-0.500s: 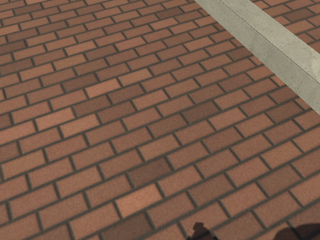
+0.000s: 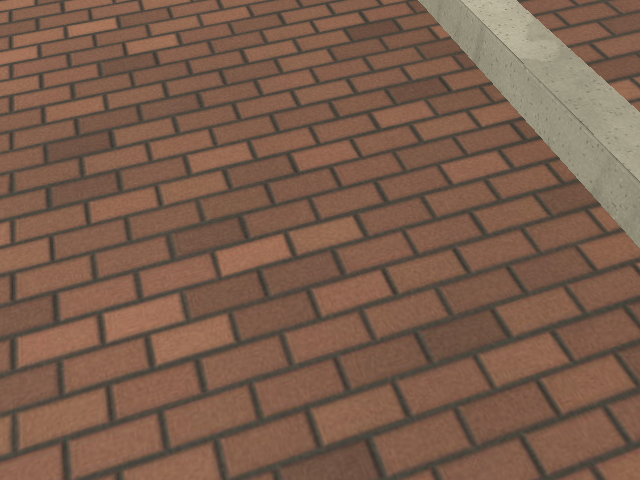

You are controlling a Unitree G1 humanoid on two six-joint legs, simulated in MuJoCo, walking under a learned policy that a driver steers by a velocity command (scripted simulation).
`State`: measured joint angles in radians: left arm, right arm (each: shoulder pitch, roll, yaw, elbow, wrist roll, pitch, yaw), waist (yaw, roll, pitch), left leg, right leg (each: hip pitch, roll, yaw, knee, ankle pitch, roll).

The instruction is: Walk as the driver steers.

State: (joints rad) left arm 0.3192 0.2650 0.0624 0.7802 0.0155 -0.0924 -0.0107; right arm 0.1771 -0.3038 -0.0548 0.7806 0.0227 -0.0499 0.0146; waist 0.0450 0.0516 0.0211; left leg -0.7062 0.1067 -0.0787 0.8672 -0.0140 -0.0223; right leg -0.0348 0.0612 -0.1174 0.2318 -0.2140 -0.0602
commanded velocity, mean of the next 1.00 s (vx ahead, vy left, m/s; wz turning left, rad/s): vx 0.50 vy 0.00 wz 0.54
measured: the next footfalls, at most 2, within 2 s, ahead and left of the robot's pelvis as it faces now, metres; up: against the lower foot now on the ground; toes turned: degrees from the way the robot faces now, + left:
left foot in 0.22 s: +0.29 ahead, +0.15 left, +0.00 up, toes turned +9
right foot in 0.68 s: +0.60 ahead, +0.01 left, +0.00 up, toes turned +28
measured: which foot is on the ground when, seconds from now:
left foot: up 0.00-0.20, down 0.22-0.68, up 0.70-1.00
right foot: down 0.00-0.22, up 0.24-0.66, down 0.68-1.00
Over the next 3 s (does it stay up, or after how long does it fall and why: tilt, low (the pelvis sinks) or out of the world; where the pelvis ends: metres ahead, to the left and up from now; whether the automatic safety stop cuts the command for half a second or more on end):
stays up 1.51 0.57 0.00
